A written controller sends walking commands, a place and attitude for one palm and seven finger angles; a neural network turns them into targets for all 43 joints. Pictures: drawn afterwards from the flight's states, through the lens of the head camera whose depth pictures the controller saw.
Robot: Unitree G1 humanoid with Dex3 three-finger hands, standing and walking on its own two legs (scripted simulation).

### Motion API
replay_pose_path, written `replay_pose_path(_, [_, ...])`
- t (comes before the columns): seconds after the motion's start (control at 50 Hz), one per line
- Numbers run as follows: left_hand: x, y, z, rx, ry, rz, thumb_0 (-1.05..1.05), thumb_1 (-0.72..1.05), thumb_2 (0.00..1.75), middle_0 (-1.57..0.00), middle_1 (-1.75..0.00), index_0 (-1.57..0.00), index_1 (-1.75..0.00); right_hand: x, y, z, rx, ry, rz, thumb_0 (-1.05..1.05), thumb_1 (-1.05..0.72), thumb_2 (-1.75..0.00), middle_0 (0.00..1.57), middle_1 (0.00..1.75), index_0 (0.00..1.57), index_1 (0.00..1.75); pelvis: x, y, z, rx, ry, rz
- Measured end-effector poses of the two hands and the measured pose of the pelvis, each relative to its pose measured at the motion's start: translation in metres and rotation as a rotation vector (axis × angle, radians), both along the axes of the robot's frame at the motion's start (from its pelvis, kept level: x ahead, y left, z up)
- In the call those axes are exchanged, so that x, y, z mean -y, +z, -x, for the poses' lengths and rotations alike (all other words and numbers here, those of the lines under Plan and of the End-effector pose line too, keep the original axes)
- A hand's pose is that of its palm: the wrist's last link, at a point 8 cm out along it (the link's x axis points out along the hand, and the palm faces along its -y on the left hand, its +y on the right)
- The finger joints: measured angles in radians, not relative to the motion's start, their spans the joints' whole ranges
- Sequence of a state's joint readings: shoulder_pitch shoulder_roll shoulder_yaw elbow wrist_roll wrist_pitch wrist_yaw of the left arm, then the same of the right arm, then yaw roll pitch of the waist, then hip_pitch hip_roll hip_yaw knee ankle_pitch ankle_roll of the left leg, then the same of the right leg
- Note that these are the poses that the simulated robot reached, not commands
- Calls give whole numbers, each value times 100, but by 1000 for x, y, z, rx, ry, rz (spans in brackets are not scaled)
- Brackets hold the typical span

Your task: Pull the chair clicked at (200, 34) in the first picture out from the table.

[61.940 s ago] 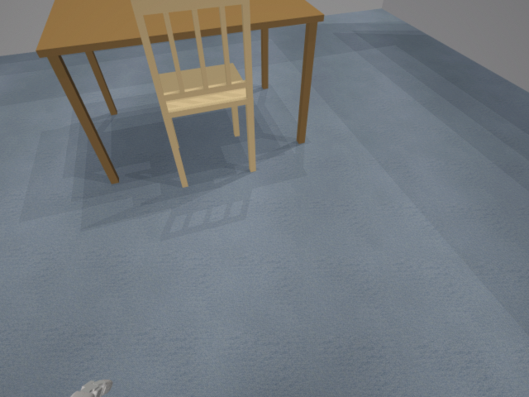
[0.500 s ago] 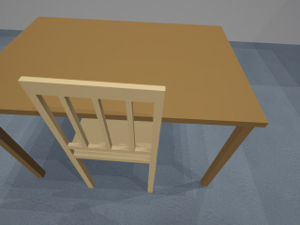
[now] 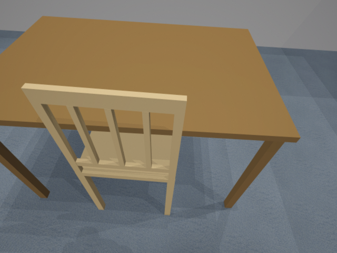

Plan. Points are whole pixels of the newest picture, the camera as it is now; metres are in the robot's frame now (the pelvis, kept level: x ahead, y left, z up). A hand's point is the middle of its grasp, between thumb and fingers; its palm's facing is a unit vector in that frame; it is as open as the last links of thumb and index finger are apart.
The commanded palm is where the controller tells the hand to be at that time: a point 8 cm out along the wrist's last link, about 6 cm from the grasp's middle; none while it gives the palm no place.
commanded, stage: look again from close up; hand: left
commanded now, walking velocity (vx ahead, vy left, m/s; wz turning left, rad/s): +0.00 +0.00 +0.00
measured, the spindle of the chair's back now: (116, 140) +0.46 +0.20 -0.07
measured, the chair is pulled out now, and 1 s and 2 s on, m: -0.10 -0.10 -0.10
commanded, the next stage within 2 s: raise the hand toward the chair's back in 0.04 s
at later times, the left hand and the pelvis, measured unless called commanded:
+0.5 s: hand (115, 236) +0.17 +0.13 -0.04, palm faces -0.05 -1.00 +0.04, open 8.7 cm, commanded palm +0.11 +0.21 -0.07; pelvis -0.05 -0.03 -0.06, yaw +2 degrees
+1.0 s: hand (105, 233) +0.17 +0.16 -0.06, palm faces +0.01 -1.00 +0.00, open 13.0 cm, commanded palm +0.13 +0.22 -0.06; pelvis -0.05 -0.04 -0.09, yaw +3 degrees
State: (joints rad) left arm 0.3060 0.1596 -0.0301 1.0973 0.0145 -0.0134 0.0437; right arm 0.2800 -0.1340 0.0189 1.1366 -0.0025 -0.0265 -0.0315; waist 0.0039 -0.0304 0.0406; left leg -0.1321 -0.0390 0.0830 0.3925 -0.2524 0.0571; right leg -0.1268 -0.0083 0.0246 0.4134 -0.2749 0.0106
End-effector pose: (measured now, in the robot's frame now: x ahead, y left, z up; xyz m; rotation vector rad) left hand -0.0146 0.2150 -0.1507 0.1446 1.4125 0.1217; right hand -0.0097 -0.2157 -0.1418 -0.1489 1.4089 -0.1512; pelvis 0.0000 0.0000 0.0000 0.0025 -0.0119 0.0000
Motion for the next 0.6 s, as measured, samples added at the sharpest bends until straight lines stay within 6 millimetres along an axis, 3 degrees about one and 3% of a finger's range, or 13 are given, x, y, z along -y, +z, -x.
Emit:
replay_pose_path(0.16, [-1, 0, 6, -7, 3, -4, 0, 91, 90, -20, -30, -20, -30, -4, -1, 3, -3, 3, -4, 1, -92, -90, 20, 30, 20, 30, -3, -1, 2, -3, 7, 5])
replay_pose_path(0.18, [-5, 5, -3, 46, 74, -5, 0, 91, 90, -20, -30, -20, -30, -2, 0, 0, 20, 0, 9, 1, -92, -90, 20, 30, 20, 30, -4, -1, 4, -4, 17, 9])
replay_pose_path(0.24, [-30, 50, -59, 403, 102, -109, 2, 93, 89, -21, -30, -20, -30, 7, 6, -20, 206, 46, 40, 2, -92, -90, 20, 30, 20, 30, -3, -3, 10, -8, 23, -11])
replay_pose_path(0.28, [-34, 85, -101, 638, 84, -133, 3, 92, 88, -20, -30, -20, -29, 15, 9, -40, 337, 78, 36, 2, -92, -90, 20, 30, 20, 30, -3, -7, 15, -18, 39, -23])
replay_pose_path(0.34, [-24, 126, -157, 961, 32, -90, 2, 87, 87, -19, -29, -19, -29, 27, 15, -75, 514, 131, 46, 2, -92, -90, 20, 30, 20, 30, 0, -16, 26, -54, 63, -10])
replay_pose_path(0.4, [-1, 142, -187, 1229, -17, 44, 1, 81, 85, -18, -28, -18, -28, 41, 29, -109, 665, 164, 71, 1, -91, -90, 20, 30, 20, 30, 8, -29, 36, -117, 53, -5])
replay_pose_path(0.44, [16, 138, -186, 1346, -52, 152, 1, 77, 83, -18, -27, -18, -27, 50, 39, -130, 753, 193, 92, 1, -91, -90, 20, 30, 20, 30, 15, -40, 41, -152, 39, -8])
replay_pose_path(0.5, [29, 109, -162, 1386, -133, 218, 0, 70, 80, -18, -26, -17, -26, 61, 48, -157, 860, 250, 122, 1, -91, -90, 20, 30, 20, 30, 25, -61, 48, -195, 36, -9])
replay_pose_path(0.56, [24, 72, -129, 1296, -132, 189, 0, 62, 77, -18, -25, -17, -25, 66, 43, -181, 916, 304, 136, 1, -91, -90, 20, 30, 20, 30, 34, -84, 55, -229, 45, -7])
replay_pose_path(0.6, [14, 58, -109, 1250, -83, 136, 1, 57, 75, -17, -25, -17, -25, 65, 34, -193, 931, 329, 133, 1, -91, -90, 20, 30, 20, 30, 40, -96, 59, -246, 54, 0])
